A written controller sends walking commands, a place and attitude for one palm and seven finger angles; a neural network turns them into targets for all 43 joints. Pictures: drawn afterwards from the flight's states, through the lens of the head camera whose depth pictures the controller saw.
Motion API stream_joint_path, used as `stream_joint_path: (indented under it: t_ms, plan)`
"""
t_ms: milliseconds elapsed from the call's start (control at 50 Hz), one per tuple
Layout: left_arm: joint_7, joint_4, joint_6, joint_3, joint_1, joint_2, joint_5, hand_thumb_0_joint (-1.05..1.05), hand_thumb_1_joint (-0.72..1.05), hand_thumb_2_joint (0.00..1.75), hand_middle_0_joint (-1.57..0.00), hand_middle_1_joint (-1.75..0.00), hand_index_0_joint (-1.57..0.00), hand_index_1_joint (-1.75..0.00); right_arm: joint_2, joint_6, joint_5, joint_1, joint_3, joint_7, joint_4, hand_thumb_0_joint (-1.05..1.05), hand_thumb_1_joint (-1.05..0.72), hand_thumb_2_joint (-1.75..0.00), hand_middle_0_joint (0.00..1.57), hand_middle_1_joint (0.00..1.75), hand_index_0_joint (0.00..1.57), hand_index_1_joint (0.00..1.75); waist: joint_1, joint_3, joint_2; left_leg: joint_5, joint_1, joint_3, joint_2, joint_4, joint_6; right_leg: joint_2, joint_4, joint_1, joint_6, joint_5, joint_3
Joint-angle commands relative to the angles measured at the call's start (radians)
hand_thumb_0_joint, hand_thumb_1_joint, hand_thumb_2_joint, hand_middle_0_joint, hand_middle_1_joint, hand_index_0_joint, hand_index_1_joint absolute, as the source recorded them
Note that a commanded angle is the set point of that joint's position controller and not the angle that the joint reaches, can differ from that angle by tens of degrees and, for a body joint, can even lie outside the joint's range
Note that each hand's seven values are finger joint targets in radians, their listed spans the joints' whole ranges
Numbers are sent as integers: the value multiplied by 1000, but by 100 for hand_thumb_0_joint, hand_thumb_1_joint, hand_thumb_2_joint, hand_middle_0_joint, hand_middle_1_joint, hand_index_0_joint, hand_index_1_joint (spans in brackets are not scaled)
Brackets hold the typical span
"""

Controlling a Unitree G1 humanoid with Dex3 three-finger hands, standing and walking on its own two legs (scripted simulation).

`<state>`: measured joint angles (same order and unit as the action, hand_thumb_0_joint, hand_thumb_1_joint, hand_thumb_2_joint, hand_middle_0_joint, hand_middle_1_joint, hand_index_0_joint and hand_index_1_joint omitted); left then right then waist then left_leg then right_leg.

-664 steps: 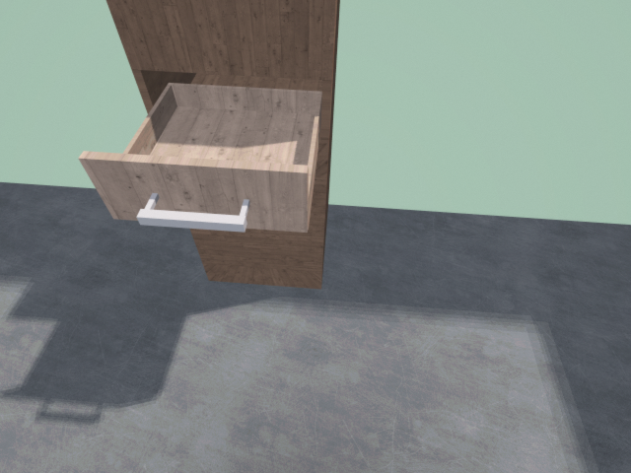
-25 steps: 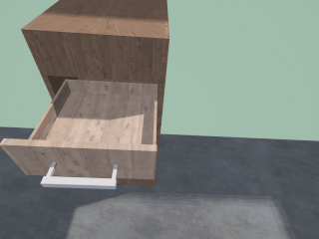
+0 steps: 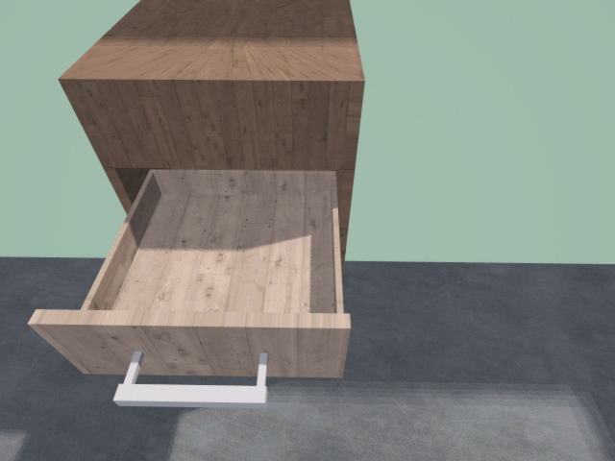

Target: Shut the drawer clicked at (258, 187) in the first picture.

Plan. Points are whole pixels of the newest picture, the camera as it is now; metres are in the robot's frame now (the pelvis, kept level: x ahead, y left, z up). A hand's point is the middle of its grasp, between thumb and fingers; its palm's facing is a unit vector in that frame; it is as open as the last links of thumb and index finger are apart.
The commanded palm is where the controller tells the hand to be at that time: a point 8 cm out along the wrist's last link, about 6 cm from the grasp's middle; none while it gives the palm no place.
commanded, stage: come to a stop and stand still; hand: left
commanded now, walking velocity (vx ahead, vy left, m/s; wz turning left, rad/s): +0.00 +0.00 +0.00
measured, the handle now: (196, 378) +0.22 +0.17 +0.00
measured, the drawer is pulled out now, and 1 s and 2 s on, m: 0.30 0.30 0.29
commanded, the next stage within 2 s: look again from close up in 0.20 s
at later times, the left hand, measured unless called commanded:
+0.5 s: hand out of the picture +0.00 +0.14 -0.17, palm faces +0.03 -0.98 -0.19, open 7.4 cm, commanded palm none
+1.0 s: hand out of the picture +0.11 +0.15 -0.08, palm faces +0.25 -0.94 -0.24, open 7.1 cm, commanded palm +0.07 +0.17 -0.05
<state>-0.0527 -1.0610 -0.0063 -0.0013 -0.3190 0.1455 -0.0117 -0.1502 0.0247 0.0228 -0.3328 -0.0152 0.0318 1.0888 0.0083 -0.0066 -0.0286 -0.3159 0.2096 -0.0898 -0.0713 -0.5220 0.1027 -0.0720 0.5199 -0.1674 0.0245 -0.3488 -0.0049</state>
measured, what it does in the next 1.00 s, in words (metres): shifts its weight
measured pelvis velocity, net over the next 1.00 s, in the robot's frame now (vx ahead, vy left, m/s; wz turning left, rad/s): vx -0.02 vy -0.05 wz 0.03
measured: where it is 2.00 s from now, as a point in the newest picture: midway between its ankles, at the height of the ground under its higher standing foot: outside the picture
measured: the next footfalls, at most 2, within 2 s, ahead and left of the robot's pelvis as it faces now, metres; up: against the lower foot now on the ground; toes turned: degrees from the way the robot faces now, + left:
none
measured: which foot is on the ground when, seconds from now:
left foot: down 0.00-1.00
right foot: down 0.00-1.00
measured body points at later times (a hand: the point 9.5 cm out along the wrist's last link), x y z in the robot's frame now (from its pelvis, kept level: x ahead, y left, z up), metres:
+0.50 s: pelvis +0.00 -0.03 +0.01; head +0.01 -0.02 +0.46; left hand +0.00 +0.19 -0.15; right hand +0.01 -0.25 -0.15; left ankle -0.02 +0.05 -0.73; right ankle -0.05 -0.16 -0.73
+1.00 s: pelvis -0.02 -0.05 +0.00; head -0.01 -0.06 +0.45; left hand +0.09 +0.20 -0.06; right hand +0.04 -0.29 -0.13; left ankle -0.02 +0.05 -0.73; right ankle -0.05 -0.16 -0.73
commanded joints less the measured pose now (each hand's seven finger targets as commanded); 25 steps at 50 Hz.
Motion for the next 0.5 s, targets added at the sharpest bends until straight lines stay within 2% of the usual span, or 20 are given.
stream_joint_path:
  t_ms: [0,100,120,200,320,400,480]
  plan:
    - [-7,23,-7,13,-77,76,3,0,90,90,-20,-30,-20,-30,-109,20,-10,-60,23,6,-25,0,-90,-90,20,30,20,30,-4,35,9,544,-75,196,195,143,-48,-9,-18,-44,-47,177,9]
    - [-5,24,1,15,-66,91,0,0,90,90,-20,-30,-20,-30,-109,15,-12,-26,23,6,-24,0,-90,-90,20,30,20,30,-1,73,-10,497,-73,178,186,159,-54,-16,-49,-45,-43,181,13]
    - [-5,25,2,16,-66,92,-1,0,90,90,-20,-30,-20,-30,-117,15,-10,-24,24,7,-27,0,-90,-90,20,30,20,30,-2,63,-23,500,-80,182,185,156,-56,-16,-47,-44,-41,176,15]
    - [-5,24,0,15,-62,100,-1,0,90,90,-20,-30,-20,-30,-114,16,-14,-13,25,7,-24,0,-90,-90,20,30,20,30,-5,45,3,519,-112,160,181,146,-52,-25,-67,-28,-40,241,22]
    - [-3,27,-3,15,-53,106,-5,0,90,90,-20,-30,-20,-30,-113,12,-15,6,26,2,-22,0,-90,-90,20,30,20,30,-5,67,30,404,-85,148,169,147,-47,-36,-100,-22,-39,261,38]
    - [0,23,-4,12,-52,106,-4,0,90,90,-20,-30,-20,-30,-105,11,-17,7,23,0,-13,0,-90,-90,20,30,20,30,-7,81,31,321,-75,141,169,166,-45,-35,-123,-29,-41,231,43]
    - [0,21,-6,10,-56,106,-4,0,90,90,-20,-30,-20,-30,-102,11,-17,9,22,-2,-7,0,-90,-90,20,30,20,30,-5,74,32,300,-70,144,164,161,-46,-38,-131,-25,-43,231,49]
